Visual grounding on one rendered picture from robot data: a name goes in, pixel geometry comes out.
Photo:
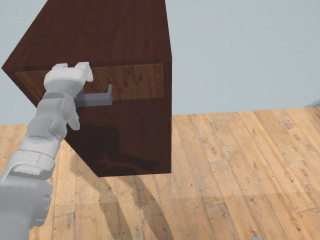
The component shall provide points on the handle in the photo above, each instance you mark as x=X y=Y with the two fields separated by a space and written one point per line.
x=94 y=99

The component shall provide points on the left robot upper arm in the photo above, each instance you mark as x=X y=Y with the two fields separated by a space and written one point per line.
x=24 y=204

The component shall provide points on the robot left forearm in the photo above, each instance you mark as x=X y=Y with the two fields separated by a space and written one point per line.
x=35 y=157

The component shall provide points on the cabinet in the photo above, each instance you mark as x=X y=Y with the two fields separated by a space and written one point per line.
x=131 y=136

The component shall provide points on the robot left hand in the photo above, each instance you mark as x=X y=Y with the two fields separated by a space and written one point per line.
x=70 y=80

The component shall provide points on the drawer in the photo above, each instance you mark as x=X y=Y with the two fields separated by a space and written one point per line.
x=137 y=81

